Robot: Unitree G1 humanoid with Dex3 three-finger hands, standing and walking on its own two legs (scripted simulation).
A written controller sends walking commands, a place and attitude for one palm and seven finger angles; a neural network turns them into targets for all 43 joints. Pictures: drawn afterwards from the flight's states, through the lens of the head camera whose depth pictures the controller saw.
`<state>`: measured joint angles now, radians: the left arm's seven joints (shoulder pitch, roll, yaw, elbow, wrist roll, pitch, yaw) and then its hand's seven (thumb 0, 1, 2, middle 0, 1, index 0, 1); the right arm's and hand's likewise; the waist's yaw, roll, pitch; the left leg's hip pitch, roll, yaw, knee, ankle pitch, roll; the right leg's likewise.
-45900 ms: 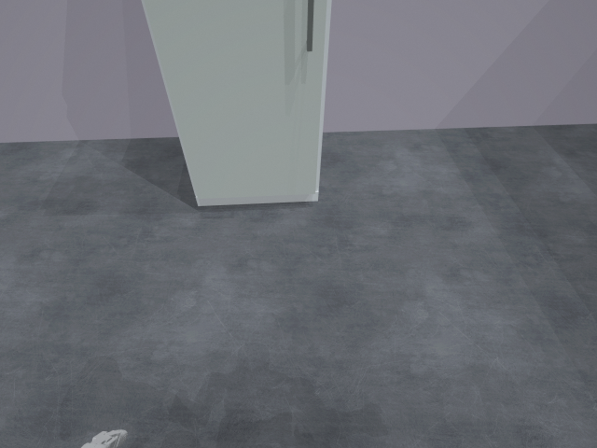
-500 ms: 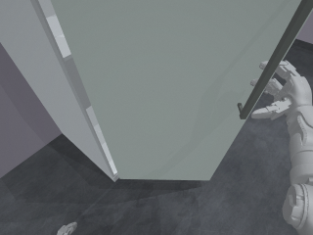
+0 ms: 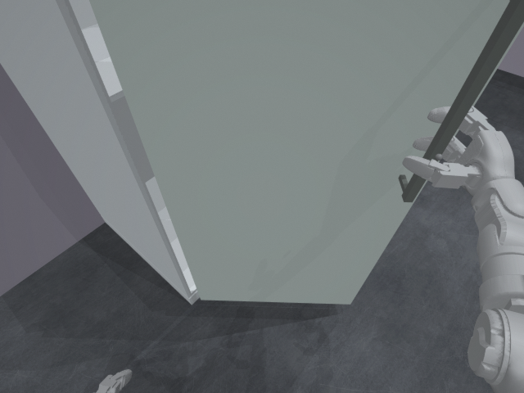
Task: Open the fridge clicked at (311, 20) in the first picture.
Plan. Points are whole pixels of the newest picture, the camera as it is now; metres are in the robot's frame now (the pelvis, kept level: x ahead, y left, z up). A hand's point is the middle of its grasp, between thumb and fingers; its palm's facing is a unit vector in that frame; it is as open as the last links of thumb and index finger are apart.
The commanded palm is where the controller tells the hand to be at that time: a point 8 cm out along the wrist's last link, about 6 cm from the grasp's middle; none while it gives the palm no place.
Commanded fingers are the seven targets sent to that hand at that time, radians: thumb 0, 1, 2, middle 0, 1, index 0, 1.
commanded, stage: grip the handle and tug to test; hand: right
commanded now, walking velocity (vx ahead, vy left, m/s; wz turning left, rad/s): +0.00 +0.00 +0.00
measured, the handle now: (445, 117) +0.50 -0.21 +0.18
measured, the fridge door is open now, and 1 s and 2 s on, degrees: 51 54 74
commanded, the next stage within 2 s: pull the door a little, standing still in 1.02 s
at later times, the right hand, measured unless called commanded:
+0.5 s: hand (433, 155) +0.45 -0.19 +0.16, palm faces -0.10 +1.00 +0.01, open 5.3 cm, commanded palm +0.43 -0.24 +0.15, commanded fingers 0.00 -0.90 -0.90 0.45 1.40 0.45 1.40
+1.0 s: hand (436, 166) +0.42 -0.19 +0.16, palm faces -0.10 +0.99 +0.01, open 5.3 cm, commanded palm +0.39 -0.25 +0.15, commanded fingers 0.00 -0.90 -0.90 0.45 1.40 0.45 1.40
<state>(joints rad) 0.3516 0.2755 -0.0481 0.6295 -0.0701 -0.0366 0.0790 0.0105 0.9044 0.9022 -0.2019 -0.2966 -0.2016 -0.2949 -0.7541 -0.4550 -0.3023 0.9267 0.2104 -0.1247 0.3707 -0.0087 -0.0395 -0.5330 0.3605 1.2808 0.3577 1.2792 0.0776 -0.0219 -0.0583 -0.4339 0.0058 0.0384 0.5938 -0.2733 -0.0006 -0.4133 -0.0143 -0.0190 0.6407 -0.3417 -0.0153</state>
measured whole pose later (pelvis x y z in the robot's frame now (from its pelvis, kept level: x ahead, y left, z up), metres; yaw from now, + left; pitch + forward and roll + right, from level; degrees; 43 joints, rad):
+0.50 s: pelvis +0.00 +0.00 +0.00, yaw +0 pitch +7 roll +1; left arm 0.35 0.28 -0.04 0.62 -0.07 -0.03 0.07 0.01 0.90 0.90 -0.20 -0.30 -0.20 -0.29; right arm -0.73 -0.43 -0.30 0.88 0.20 -0.12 0.36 0.00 -0.76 -0.85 0.43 1.40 0.40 1.38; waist 0.08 -0.02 -0.06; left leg -0.43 0.01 0.03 0.59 -0.28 0.00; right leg -0.40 -0.01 -0.02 0.64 -0.35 -0.02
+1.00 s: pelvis +0.01 +0.00 +0.00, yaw +1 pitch +5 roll +1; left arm 0.33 0.28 -0.04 0.59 -0.07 -0.02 0.07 0.01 0.90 0.90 -0.20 -0.30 -0.20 -0.29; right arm -0.58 -0.41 -0.32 0.71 0.23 -0.07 0.37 0.00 -0.77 -0.82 0.42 1.40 0.39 1.37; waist 0.07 -0.03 -0.07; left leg -0.38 0.00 0.02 0.57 -0.27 0.00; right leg -0.35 -0.02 -0.04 0.60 -0.34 -0.01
